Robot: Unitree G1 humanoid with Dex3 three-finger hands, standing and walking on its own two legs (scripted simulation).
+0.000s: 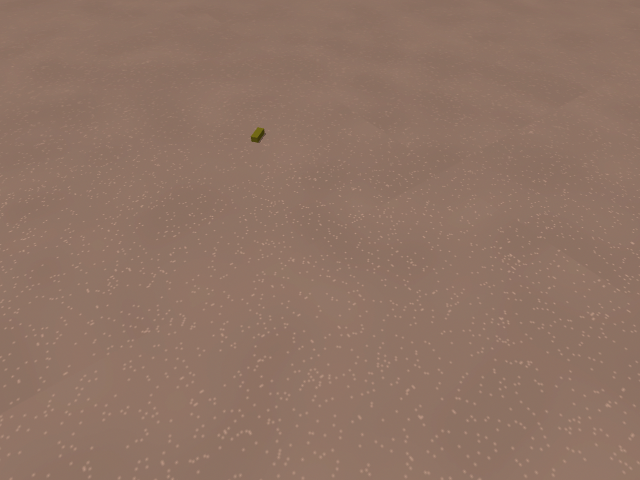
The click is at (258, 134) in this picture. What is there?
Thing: small brick
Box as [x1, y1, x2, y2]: [251, 127, 263, 142]
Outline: 263,128 258,127 251,136 252,141 258,141 263,134
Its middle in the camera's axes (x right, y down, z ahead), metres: -0.33 -0.55 +2.16
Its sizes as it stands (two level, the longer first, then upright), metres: 0.094 0.038 0.031
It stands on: the floor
